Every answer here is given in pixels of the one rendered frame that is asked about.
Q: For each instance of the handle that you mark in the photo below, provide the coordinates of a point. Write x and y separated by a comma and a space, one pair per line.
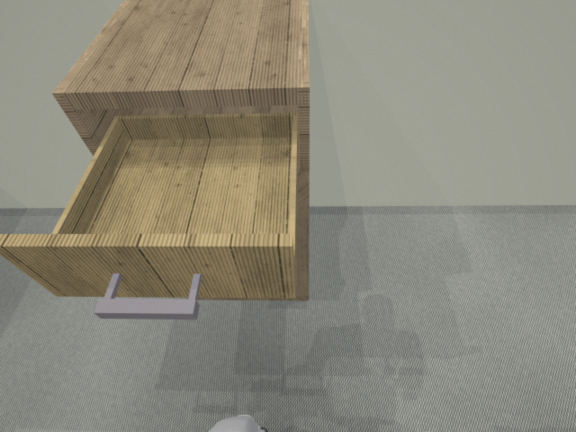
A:
148, 309

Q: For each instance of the drawer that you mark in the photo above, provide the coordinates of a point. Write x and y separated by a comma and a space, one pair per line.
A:
169, 196

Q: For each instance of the cabinet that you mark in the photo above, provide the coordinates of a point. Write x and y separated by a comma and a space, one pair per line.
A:
183, 57

